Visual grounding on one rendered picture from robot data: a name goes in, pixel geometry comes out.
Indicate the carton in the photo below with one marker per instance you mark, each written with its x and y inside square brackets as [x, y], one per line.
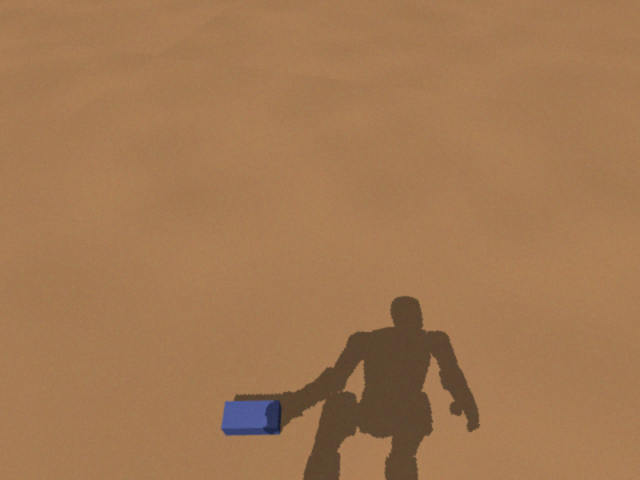
[252, 417]

